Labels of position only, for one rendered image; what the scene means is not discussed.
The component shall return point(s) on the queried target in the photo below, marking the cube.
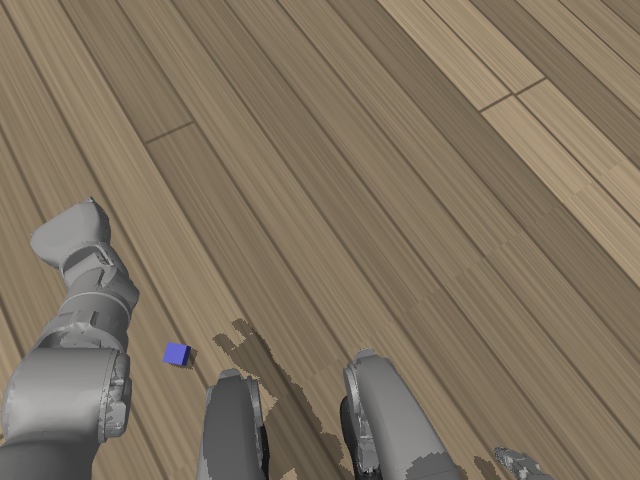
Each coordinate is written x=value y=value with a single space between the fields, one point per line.
x=176 y=354

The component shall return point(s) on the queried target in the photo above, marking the left robot hand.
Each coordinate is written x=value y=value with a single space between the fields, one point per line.
x=83 y=222

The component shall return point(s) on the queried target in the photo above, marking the right robot hand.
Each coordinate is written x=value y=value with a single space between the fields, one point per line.
x=522 y=465

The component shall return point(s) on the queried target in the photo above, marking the right robot foot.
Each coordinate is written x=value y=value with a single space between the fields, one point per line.
x=352 y=444

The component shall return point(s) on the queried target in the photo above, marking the left robot arm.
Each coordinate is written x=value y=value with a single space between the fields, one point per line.
x=72 y=390

